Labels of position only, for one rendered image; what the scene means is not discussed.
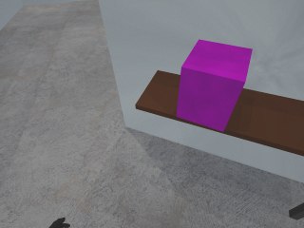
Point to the carton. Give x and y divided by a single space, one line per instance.
211 80

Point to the table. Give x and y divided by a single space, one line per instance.
257 117

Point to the left robot hand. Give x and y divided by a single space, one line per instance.
59 223

